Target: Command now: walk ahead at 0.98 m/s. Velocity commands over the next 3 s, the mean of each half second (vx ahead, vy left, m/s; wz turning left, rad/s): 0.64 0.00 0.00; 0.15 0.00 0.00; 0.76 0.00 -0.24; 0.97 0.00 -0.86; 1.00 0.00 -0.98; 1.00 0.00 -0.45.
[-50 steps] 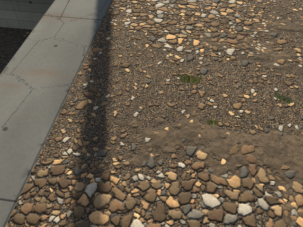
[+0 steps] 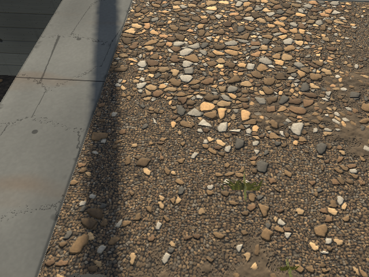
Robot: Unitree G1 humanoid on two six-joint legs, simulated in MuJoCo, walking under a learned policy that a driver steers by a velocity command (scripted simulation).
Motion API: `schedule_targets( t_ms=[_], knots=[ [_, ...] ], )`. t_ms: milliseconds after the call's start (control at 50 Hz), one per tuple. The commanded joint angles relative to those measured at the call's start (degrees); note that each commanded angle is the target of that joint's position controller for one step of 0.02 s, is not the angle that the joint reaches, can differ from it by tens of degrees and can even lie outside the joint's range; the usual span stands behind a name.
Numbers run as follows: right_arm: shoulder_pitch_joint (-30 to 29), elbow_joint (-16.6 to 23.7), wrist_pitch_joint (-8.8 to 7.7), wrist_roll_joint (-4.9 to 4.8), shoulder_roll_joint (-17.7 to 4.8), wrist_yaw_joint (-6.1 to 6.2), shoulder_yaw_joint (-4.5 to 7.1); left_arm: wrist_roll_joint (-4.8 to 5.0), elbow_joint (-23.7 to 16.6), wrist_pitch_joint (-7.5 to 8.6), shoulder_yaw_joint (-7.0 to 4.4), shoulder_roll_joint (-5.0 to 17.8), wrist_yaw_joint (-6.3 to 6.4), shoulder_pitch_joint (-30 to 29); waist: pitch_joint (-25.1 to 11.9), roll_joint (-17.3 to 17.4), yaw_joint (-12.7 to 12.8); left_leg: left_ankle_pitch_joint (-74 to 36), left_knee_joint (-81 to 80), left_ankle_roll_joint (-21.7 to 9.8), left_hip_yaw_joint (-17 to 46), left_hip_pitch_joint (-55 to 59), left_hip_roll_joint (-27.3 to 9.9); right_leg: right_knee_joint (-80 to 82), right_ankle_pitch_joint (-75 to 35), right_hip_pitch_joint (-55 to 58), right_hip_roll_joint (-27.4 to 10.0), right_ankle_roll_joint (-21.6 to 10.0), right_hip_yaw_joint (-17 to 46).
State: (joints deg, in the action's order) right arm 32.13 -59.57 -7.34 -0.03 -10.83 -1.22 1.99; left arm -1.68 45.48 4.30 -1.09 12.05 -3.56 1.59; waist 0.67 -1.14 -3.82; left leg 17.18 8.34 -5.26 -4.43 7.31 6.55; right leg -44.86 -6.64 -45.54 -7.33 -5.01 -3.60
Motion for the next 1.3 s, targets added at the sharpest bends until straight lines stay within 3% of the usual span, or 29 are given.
schedule_targets(
  t_ms=[20,80,120,140,160,180,200,260,280,380,460,540,560,580,600,620,660,740,880,920,980,1040,1080,1100,1200,1240,1260,1280,1300],
  knots=[
    [-0.49,3.12,-1.51,-0.40,-7.77,0.76,0.60,0.71,-4.58,0.57,0.44,2.02,-0.14,-7.76,9.63,1.74,1.49,-37.94,-9.94,-3.41,3.82,-11.20,-14.26,10.42,-5.47,12.15,4.17,-1.48,-4.59],
    [0.22,2.49,-0.46,1.02,-11.56,1.84,0.94,0.51,-4.32,0.69,-0.49,5.06,1.01,-4.39,2.77,6.59,4.45,-71.63,2.98,-1.81,2.27,2.81,-16.65,13.41,4.34,17.78,10.54,-3.55,-6.43],
    [-1.92,2.29,1.31,2.60,-14.13,3.00,1.70,0.66,0.57,0.67,-2.34,9.13,2.51,13.35,-6.98,9.25,13.05,-77.45,26.03,-1.77,1.92,3.06,-18.11,14.44,12.19,34.54,12.54,-5.54,-4.15],
    [-4.78,3.09,1.72,2.66,-13.84,3.05,1.84,-0.11,3.82,0.49,-3.59,11.56,3.52,24.49,-11.62,8.28,18.34,-66.17,42.42,-2.08,1.07,-5.96,-16.36,15.15,15.75,48.30,8.82,-7.03,-0.92],
    [-2.47,5.28,1.29,1.34,-6.09,2.05,0.32,-2.09,4.64,0.53,-4.86,16.23,4.31,29.48,-17.08,-2.96,15.35,-27.14,65.48,-1.59,0.77,-24.41,-9.18,13.80,25.61,63.19,-6.74,-10.40,17.99],
    [3.62,5.74,0.31,-2.17,-3.57,1.30,-0.11,-2.08,4.94,0.59,-5.17,15.86,3.18,27.43,-23.60,-14.09,10.17,10.28,82.15,-0.15,7.82,-42.03,0.00,23.40,19.19,73.07,-17.60,-18.16,48.76],
    [-3.70,7.35,0.14,-1.55,-7.35,2.21,0.45,-0.75,5.06,1.02,-4.75,12.30,2.53,22.07,-15.91,-3.91,8.99,4.34,80.45,-1.33,10.68,-46.47,-5.13,24.97,10.06,66.61,-13.45,-15.33,40.16],
    [-10.53,8.80,1.28,0.97,-5.24,1.78,0.12,-0.09,6.71,2.64,-2.07,3.27,2.40,16.80,-1.63,4.49,3.80,1.50,69.10,0.37,9.23,-41.14,-9.17,27.29,-19.84,42.89,-7.85,-10.40,18.35],
    [-11.59,9.09,1.04,-2.66,-5.63,1.45,0.79,1.72,5.57,3.83,-1.10,1.16,1.40,11.98,-3.24,0.08,3.10,1.82,69.54,0.40,10.36,-38.90,-11.14,29.48,-22.30,41.28,-6.25,-9.90,14.94],
    [-20.59,13.19,1.01,-0.47,-2.71,1.10,-0.56,2.26,7.48,3.92,-1.36,7.31,3.19,9.61,2.21,-0.08,0.95,-11.61,38.78,3.91,2.52,-33.67,-9.17,32.75,-29.86,27.83,2.37,-6.57,1.94],
    [-28.61,15.14,0.81,-0.15,-4.78,0.13,-0.46,2.65,10.44,3.08,-1.68,10.07,4.52,18.41,-1.47,-3.08,5.85,-31.11,21.81,3.93,1.87,-28.44,-5.07,29.79,-20.12,34.85,1.73,-3.53,3.17],
    [-17.73,11.23,0.47,1.35,-10.83,0.28,1.78,2.42,10.37,1.55,-1.74,9.63,4.68,13.81,-6.51,-3.59,-1.53,-33.03,16.63,-0.06,3.51,-17.89,-4.02,13.80,-21.84,41.37,1.73,-0.19,4.07],
    [-13.76,9.86,0.32,2.07,-13.64,0.62,2.48,1.78,9.62,1.25,-1.49,9.00,4.53,14.41,-10.00,1.32,-2.40,-55.25,18.22,-1.94,7.25,-9.93,-9.31,1.98,-10.86,37.81,5.47,2.09,2.30],
    [-12.78,10.17,0.92,4.37,-14.15,0.84,1.60,1.27,11.81,0.92,0.40,2.44,3.83,25.25,-18.50,14.78,1.57,-80.94,22.93,-14.16,23.35,6.16,-25.25,-20.11,28.40,23.40,11.68,5.76,2.41],
    [-11.74,9.48,1.23,3.37,-8.49,0.18,0.05,2.37,14.74,0.68,1.02,1.58,2.85,31.80,-27.47,15.72,2.27,-80.02,22.04,-19.72,32.38,10.63,-29.91,-28.59,46.82,19.89,12.31,6.51,11.51],
    [-16.16,10.56,1.65,1.53,-7.89,-0.32,-0.11,2.96,13.96,0.12,-0.11,6.57,2.55,27.59,-22.23,9.19,1.98,-67.39,19.64,-17.80,29.81,3.91,-27.41,-30.80,46.03,17.25,9.63,6.87,13.03],
    [-25.11,12.11,2.42,0.26,-7.40,-0.12,-0.61,2.39,11.46,-1.85,-1.34,8.36,4.07,17.24,-10.22,-0.15,4.01,-42.12,13.63,-12.76,24.22,-13.69,-23.16,-25.19,39.71,16.15,5.84,7.83,9.42],
    [-28.20,11.94,4.11,2.35,-9.09,0.85,-0.01,1.83,11.17,-4.85,-0.96,4.29,6.30,16.71,-7.21,6.97,6.41,-23.36,7.45,-8.46,16.98,-29.14,-16.56,-6.84,34.33,28.15,5.65,8.15,5.47],
    [-26.38,10.18,5.64,0.14,-8.77,2.68,0.13,0.67,12.01,-5.67,-1.57,5.05,6.27,13.71,-4.45,7.30,6.46,15.47,3.71,-2.73,17.26,-34.00,-14.18,13.31,20.71,36.87,6.54,4.24,3.39],
    [-23.95,9.46,5.80,-0.76,-10.98,2.72,1.18,0.15,13.21,-5.17,-2.23,8.60,6.01,17.94,-2.89,5.82,6.41,25.92,5.15,1.10,14.30,-36.00,-10.26,17.11,38.60,35.00,4.74,0.69,4.36],
    [-31.41,13.61,3.60,-2.77,-8.36,2.12,1.56,1.87,14.43,-1.91,-4.75,15.05,6.26,18.26,3.53,-19.63,7.80,3.39,34.48,4.46,2.57,-43.57,-3.78,39.75,52.33,32.66,-12.49,-7.93,31.14],
    [-25.00,9.80,2.25,-1.16,-8.11,0.88,2.63,3.19,12.66,1.44,-3.66,8.19,5.68,16.55,-0.24,-7.25,4.57,-1.39,44.94,1.76,6.30,-50.95,-8.31,38.01,41.38,41.16,-10.81,-4.82,26.89],
    [-28.69,10.90,1.53,-1.12,-5.19,0.65,1.88,3.70,12.34,1.47,-3.59,7.91,5.37,17.58,0.30,-6.80,5.52,-3.95,37.83,2.51,3.52,-46.98,-8.57,38.09,37.46,39.30,-7.86,-3.08,20.72],
    [-29.32,12.30,3.25,3.69,-4.33,-1.56,1.14,0.02,12.38,0.80,-4.13,9.48,4.25,17.82,0.60,-8.25,5.49,-3.28,34.90,3.87,0.11,-40.16,-6.62,39.48,37.79,34.98,-3.90,-2.77,17.05],
    [-23.87,12.61,4.47,1.44,-6.52,-1.46,1.60,0.55,11.68,-0.19,-5.55,11.76,3.10,17.59,2.27,-7.23,3.27,-1.65,17.76,3.47,-3.93,-17.82,-5.03,33.67,38.74,25.12,-4.32,-4.32,13.23],
    [-6.23,7.43,2.63,1.80,-10.59,0.30,3.15,0.33,10.09,0.22,-4.63,7.98,2.91,14.91,-3.37,4.93,-4.97,5.24,13.16,2.11,6.17,6.77,-11.19,10.86,32.91,10.24,2.18,-2.70,7.96],
    [1.41,6.59,2.10,2.72,-19.75,1.13,4.92,0.81,5.02,1.21,-2.74,0.55,2.67,10.40,-6.32,23.48,-7.57,29.05,2.16,-0.45,31.54,14.69,-27.88,-11.29,37.59,-5.69,8.95,-0.55,2.09],
    [-1.76,7.26,2.14,2.82,-19.48,1.55,4.84,0.44,3.48,1.31,-3.33,3.92,2.62,6.87,-2.47,14.97,-5.43,35.80,-0.29,-4.14,41.00,6.43,-32.32,-20.71,31.71,-12.03,6.72,-2.40,9.21],
    [-7.69,8.79,2.00,2.45,-15.11,1.40,3.69,0.63,3.11,1.25,-3.77,5.48,1.99,5.15,1.60,8.62,-2.50,31.19,0.77,-3.27,34.87,1.67,-29.90,-23.28,25.22,-13.12,3.89,-2.83,11.18]
  ],
)
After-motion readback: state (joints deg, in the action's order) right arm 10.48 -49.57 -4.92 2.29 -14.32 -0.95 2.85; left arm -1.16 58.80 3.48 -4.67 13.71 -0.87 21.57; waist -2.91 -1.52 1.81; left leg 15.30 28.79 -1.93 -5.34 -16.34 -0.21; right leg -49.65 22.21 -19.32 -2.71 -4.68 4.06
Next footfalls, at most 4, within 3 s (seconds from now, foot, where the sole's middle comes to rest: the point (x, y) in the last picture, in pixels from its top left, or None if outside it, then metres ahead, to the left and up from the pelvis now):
0.14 right None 0.36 -0.08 -0.77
0.56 left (159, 232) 0.67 0.09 -0.77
0.90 right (219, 249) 0.58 -0.13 -0.77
1.24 left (142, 232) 0.67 0.15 -0.77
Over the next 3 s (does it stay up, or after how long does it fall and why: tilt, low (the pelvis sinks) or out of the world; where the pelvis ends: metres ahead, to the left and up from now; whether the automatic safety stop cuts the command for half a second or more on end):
stays up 1.69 -0.79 -0.02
